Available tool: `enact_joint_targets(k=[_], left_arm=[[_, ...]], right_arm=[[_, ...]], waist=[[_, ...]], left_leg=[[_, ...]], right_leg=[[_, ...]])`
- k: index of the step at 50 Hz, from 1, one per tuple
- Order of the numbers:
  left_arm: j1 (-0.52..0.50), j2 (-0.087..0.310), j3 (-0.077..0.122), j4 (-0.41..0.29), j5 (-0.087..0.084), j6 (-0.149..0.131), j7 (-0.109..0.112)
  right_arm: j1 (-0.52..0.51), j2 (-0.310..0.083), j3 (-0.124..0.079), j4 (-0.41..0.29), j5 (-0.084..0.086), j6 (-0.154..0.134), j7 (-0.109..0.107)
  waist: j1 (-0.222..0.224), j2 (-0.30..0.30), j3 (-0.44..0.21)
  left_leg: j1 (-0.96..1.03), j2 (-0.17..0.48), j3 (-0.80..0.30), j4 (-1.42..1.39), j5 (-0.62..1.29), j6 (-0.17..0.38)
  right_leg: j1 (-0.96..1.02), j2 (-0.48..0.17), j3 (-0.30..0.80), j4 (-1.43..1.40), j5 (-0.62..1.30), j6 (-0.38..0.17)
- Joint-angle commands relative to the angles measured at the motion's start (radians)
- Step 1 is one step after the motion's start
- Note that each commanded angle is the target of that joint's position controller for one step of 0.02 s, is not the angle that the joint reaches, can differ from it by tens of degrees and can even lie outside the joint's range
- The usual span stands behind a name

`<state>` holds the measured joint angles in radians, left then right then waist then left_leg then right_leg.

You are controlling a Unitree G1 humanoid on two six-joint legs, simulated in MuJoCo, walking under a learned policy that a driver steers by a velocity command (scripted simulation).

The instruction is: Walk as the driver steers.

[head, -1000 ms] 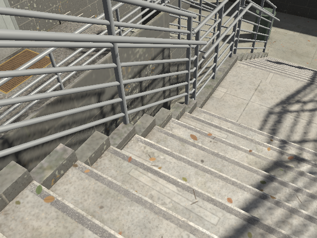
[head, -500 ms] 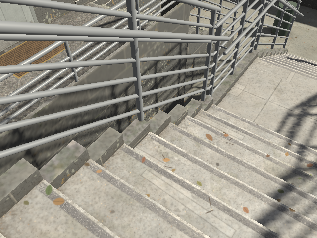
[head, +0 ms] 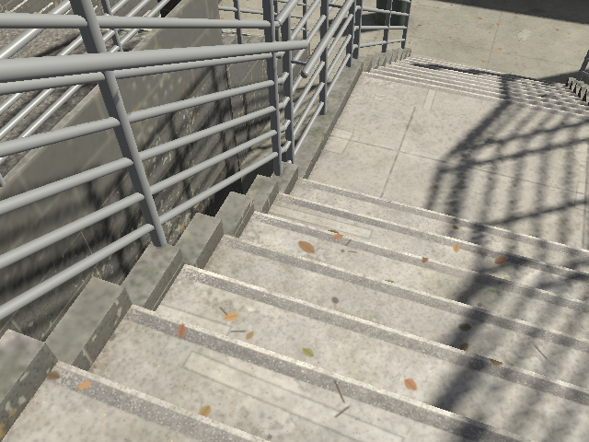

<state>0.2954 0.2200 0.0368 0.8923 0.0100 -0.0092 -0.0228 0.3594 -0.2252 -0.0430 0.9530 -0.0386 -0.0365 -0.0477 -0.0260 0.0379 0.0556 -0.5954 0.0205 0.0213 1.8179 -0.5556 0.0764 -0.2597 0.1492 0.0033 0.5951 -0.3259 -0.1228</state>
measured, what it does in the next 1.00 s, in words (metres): goes down, turning right: left foot 0.17 m lower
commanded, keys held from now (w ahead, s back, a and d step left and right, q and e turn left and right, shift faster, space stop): w+e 1.00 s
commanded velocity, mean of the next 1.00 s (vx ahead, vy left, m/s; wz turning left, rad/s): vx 0.50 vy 0.00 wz -0.58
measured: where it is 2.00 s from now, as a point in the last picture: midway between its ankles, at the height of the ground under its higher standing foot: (395, 355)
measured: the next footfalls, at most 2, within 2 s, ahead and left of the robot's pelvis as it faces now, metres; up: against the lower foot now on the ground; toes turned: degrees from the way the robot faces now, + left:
left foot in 0.44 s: +0.44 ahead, +0.19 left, -0.17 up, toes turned -18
right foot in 1.12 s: +0.65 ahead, -0.12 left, -0.34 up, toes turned -42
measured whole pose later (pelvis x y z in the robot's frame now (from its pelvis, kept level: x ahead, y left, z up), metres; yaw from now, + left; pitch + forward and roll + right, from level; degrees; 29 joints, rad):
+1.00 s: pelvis +0.50 +0.07 -0.23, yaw -33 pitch -2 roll +1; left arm 0.02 0.23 0.06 0.86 0.02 0.01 -0.06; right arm 0.58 -0.17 -0.01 1.00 -0.04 -0.09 -0.03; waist -0.10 -0.05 0.04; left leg -0.11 0.03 0.26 0.95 -0.80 0.03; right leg -0.65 -0.02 0.02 0.69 0.49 -0.09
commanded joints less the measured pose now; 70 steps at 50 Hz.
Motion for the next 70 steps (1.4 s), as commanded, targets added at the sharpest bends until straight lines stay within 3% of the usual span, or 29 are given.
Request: enact_joint_targets(k=[1, 3, 6, 11, 13, 16, 20, 22, 23, 24, 25, 27, 29, 31, 35, 40, 46, 50, 53, 55, 56, 57, 58, 59, 61, 63, 65, 67, 70], left_arm=[[0.154, 0.157, 0.025, -0.019, 0.014, -0.023, 0.031], [0.082, 0.169, 0.018, -0.045, 0.003, -0.047, 0.044], [0.113, 0.195, 0.035, -0.029, 0.007, -0.049, 0.025], [0.36, 0.176, 0.04, 0.003, 0.018, -0.048, 0.066], [0.314, 0.149, 0.039, -0.008, 0.021, -0.066, 0.081], [0.172, 0.126, 0.026, -0.053, 0.01, -0.054, 0.057], [0.207, 0.141, 0.031, -0.033, 0.029, -0.018, 0.079], [0.269, 0.175, 0.047, 0.01, 0.04, 0.005, 0.081], [0.292, 0.111, 0.047, 0.026, 0.017, -0.003, 0.067], [0.479, 0.061, 0.036, -0.007, -0.032, -0.009, 0.067], [0.482, 0.08, 0.024, -0.045, -0.041, -0.014, 0.074], [0.057, 0.141, 0.029, -0.118, 0.043, 0.011, 0.058], [-0.044, 0.117, 0.026, -0.143, 0.034, 0.033, 0.031], [-0.013, 0.079, 0.018, -0.121, 0.019, 0.037, 0.011], [0.07, 0.06, 0.036, -0.029, 0.039, 0.062, 0.014], [-0.22, 0.066, 0.047, -0.077, 0.034, 0.05, -0.009], [-0.401, 0.024, 0.029, -0.102, 0.036, 0.006, -0.029], [-0.496, 0.005, 0.013, -0.131, -0.003, -0.005, -0.04], [-0.384, 0.018, 0.001, -0.087, 0.018, -0.007, -0.019], [-0.017, 0.106, 0.04, 0.035, 0.019, -0.009, 0.007], [0.134, 0.139, 0.06, 0.099, 0.032, -0.008, 0.011], [0.173, 0.215, 0.075, 0.106, 0.018, -0.003, 0.006], [0.159, 0.238, 0.071, 0.066, -0.013, -0.004, 0.007], [0.155, 0.203, 0.067, 0.046, -0.033, 0.007, 0.015], [0.074, 0.142, 0.047, 0.042, -0.007, 0.01, 0.041], [-0.038, 0.077, 0.013, 0.028, -0.009, -0.026, 0.045], [-0.027, 0.13, 0.024, 0.024, -0.001, -0.037, 0.051], [0.013, 0.131, 0.029, 0.028, 0.002, -0.036, 0.043], [0.115, 0.064, 0.022, 0.069, -0.02, -0.046, 0.054]], right_arm=[[-0.127, -0.173, -0.038, -0.122, -0.021, -0.008, 0.005], [-0.246, -0.12, -0.026, -0.179, -0.016, 0.023, 0.023], [-0.038, -0.054, -0.015, -0.063, -0.01, 0.039, 0.051], [-0.48, -0.121, -0.037, -0.204, -0.009, -0.006, 0.053], [-0.517, -0.121, -0.034, -0.243, 0.0, -0.029, 0.059], [-0.395, -0.045, -0.015, -0.222, 0.028, -0.02, 0.102], [-0.198, -0.082, -0.022, -0.177, 0.041, -0.023, 0.06], [0.08, -0.169, -0.062, -0.093, 0.008, -0.028, 0.044], [0.189, -0.195, -0.057, -0.079, 0.002, -0.024, 0.055], [0.177, -0.201, -0.041, -0.074, -0.014, -0.027, 0.077], [0.177, -0.288, -0.081, -0.077, 0.026, -0.018, 0.079], [0.018, -0.144, -0.04, -0.129, 0.037, -0.027, 0.067], [-0.017, -0.101, -0.011, -0.105, -0.006, -0.052, 0.064], [-0.045, -0.086, -0.003, -0.087, 0.012, -0.063, 0.052], [0.137, -0.122, -0.01, -0.022, 0.039, -0.058, 0.042], [0.219, -0.064, 0.008, -0.004, 0.022, -0.05, 0.031], [0.306, -0.062, 0.008, 0.03, -0.009, -0.064, 0.018], [0.294, -0.052, 0.014, 0.049, -0.006, -0.049, 0.01], [0.32, -0.072, 0.007, 0.09, 0.001, -0.015, -0.002], [0.244, -0.094, -0.002, 0.092, -0.011, -0.003, -0.016], [0.193, -0.085, -0.007, 0.092, -0.005, 0.005, -0.015], [0.209, -0.035, -0.008, 0.043, 0.007, 0.003, -0.007], [0.24, -0.058, 0.0, -0.048, 0.04, -0.012, -0.004], [0.169, -0.105, -0.011, -0.084, 0.028, -0.014, -0.008], [0.046, -0.112, -0.012, -0.102, -0.028, -0.004, 0.006], [0.007, -0.065, -0.006, -0.103, -0.021, 0.022, 0.01], [0.015, -0.04, -0.002, -0.097, -0.036, 0.036, 0.016], [0.125, -0.058, -0.01, -0.041, -0.005, 0.042, 0.022], [-0.123, -0.097, -0.03, -0.118, -0.008, 0.035, 0.038]], waist=[[0.041, 0.001, 0.004], [-0.003, -0.01, 0.082], [-0.031, -0.14, -0.042], [0.171, -0.082, 0.053], [0.156, -0.085, 0.085], [0.129, -0.09, 0.007], [0.068, -0.119, 0.026], [-0.063, 0.02, -0.082], [-0.089, 0.078, -0.168], [0.072, 0.223, -0.262], [0.047, 0.38, -0.401], [-0.03, 0.163, -0.086], [0.018, 0.079, 0.077], [0.105, 0.078, 0.109], [0.104, 0.106, -0.058], [0.02, 0.026, 0.076], [-0.067, -0.023, 0.134], [-0.129, 0.029, 0.182], [-0.104, 0.032, 0.135], [0.074, 0.056, -0.039], [0.177, -0.084, -0.095], [0.126, -0.251, -0.166], [0.109, -0.226, -0.378], [0.141, -0.134, -0.41], [0.079, -0.06, -0.15], [-0.037, 0.037, 0.014], [-0.046, -0.037, -0.058], [-0.062, -0.132, -0.125], [0.013, -0.066, -0.028]], left_leg=[[-0.548, 0.084, -0.128, -0.278, 0.166, -0.079], [-0.184, 0.07, -0.077, -0.745, 0.395, -0.14], [0.113, 0.04, -0.023, -0.709, 0.621, -0.094], [-0.528, 0.053, -0.165, -0.938, 0.599, -0.085], [-0.436, 0.068, -0.209, -1.119, 0.753, -0.111], [0.271, -0.018, -0.076, -1.268, 1.071, -0.098], [0.375, 0.07, -0.155, -1.543, 1.035, -0.101], [0.696, 0.09, -0.141, -1.539, 0.951, -0.097], [0.886, 0.181, -0.217, -1.343, 1.033, -0.087], [1.086, 0.323, -0.243, -0.995, 1.491, -0.12], [1.09, 0.471, -0.512, -1.149, 0.932, 0.009], [0.572, 0.362, -0.498, -1.5, 0.021, 0.086], [0.261, 0.309, -0.375, -1.45, 0.211, 0.058], [0.055, 0.247, -0.257, -1.487, 0.311, 0.014], [0.307, 0.284, -0.219, -1.353, 0.704, 0.071], [0.433, 0.231, -0.193, -1.331, 0.173, 0.004], [0.344, 0.202, -0.038, -1.181, 0.292, -0.009], [0.383, 0.203, 0.037, -1.084, 0.346, 0.005], [0.438, 0.202, 0.084, -0.872, 0.702, 0.01], [0.423, 0.2, 0.072, -0.48, 0.854, 0.037], [0.268, 0.098, 0.156, -0.053, 0.394, 0.014], [-0.194, -0.008, 0.145, 0.274, -0.336, -0.015], [-0.361, 0.061, 0.013, 0.285, -0.313, -0.029], [-0.417, 0.066, -0.002, 0.215, -0.241, -0.057], [-0.48, 0.088, -0.046, -0.006, -0.093, -0.06], [-0.205, 0.12, -0.083, -0.497, 0.262, -0.123], [0.056, 0.076, -0.039, -0.639, 0.336, -0.153], [0.059, 0.073, -0.043, -0.579, 0.504, -0.124], [-0.111, 0.081, -0.115, -0.883, 0.807, -0.09]], right_leg=[[0.284, -0.478, 0.617, -0.158, 0.286, -0.307], [-0.111, -0.328, 0.453, -0.264, 0.356, -0.231], [-0.166, -0.271, 0.368, -0.185, 0.593, -0.179], [0.403, -0.277, 0.607, -0.021, 0.195, -0.227], [0.296, -0.246, 0.594, 0.028, 0.143, -0.195], [-0.207, -0.124, 0.41, 0.045, -0.075, -0.076], [-0.006, -0.097, 0.416, 0.388, -0.021, -0.055], [-0.122, -0.038, 0.313, 0.883, -0.113, -0.035], [-0.33, 0.053, 0.261, 1.272, -0.536, -0.005], [-0.58, -0.016, 0.199, 1.479, -0.581, 0.02], [-0.723, -0.067, 0.107, 1.593, -0.489, 0.043], [-0.759, -0.137, 0.052, 1.4, -0.179, 0.04], [-0.696, -0.172, 0.152, 1.151, 0.031, 0.036], [-0.53, -0.166, 0.152, 0.804, 0.229, 0.067], [-0.54, -0.139, 0.141, 0.755, 0.4, 0.056], [-0.739, -0.15, 0.185, 0.54, 0.602, 0.036], [-0.566, -0.126, 0.038, 0.218, 0.841, 0.03], [-0.409, -0.15, -0.077, -0.043, 0.85, 0.043], [-0.203, -0.143, -0.139, -0.142, 0.658, 0.021], [0.138, -0.151, -0.102, -0.221, 0.617, -0.027], [0.364, -0.193, -0.046, -0.325, 0.753, -0.087], [0.732, -0.319, 0.056, 0.116, 1.177, -0.128], [0.894, -0.449, 0.256, 0.213, 1.282, -0.226], [0.821, -0.497, 0.378, 0.038, 0.926, -0.293], [0.446, -0.502, 0.545, -0.216, 0.143, -0.305], [-0.055, -0.369, 0.382, -0.234, 0.3, -0.227], [-0.19, -0.294, 0.319, -0.228, 0.591, -0.213], [-0.123, -0.275, 0.297, -0.15, 0.762, -0.199], [-0.039, -0.199, 0.353, -0.092, 0.225, -0.164]])
Velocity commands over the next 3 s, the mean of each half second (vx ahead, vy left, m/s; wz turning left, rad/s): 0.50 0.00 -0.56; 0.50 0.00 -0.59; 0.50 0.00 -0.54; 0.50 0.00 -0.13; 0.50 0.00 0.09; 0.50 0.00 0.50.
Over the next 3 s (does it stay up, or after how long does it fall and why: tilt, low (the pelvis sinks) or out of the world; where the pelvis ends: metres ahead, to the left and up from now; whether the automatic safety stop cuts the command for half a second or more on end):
stays up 1.20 -0.70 -0.76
